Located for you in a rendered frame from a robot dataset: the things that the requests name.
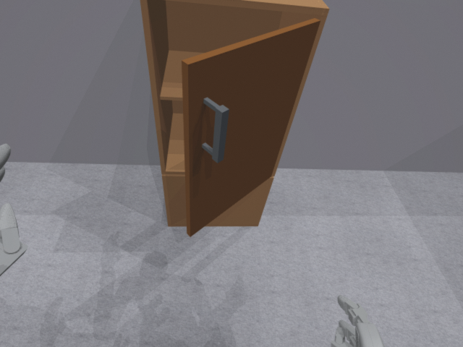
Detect handle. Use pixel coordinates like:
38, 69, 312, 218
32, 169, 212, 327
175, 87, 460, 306
202, 97, 229, 163

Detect cupboard door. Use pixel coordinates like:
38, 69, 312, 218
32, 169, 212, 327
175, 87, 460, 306
182, 18, 320, 237

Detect robot right hand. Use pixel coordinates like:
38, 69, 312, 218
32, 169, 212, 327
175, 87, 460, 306
331, 295, 385, 347

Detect robot left hand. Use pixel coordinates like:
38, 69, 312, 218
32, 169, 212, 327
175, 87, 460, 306
0, 144, 27, 276

